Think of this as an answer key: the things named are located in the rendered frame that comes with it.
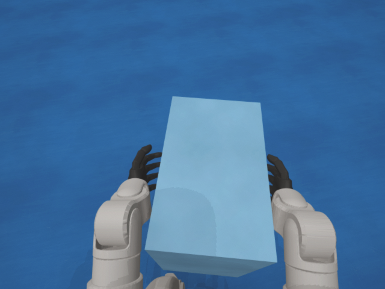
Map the carton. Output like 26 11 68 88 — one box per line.
145 96 277 277

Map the left robot thigh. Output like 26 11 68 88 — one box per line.
146 276 185 289

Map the robot left forearm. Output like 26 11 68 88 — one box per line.
87 178 152 289

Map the robot left hand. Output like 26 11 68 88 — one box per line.
128 144 162 191

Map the left robot shin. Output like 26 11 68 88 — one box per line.
165 273 177 278

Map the robot right forearm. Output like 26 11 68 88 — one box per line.
271 188 339 289

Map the robot right hand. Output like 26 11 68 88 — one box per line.
267 154 293 201

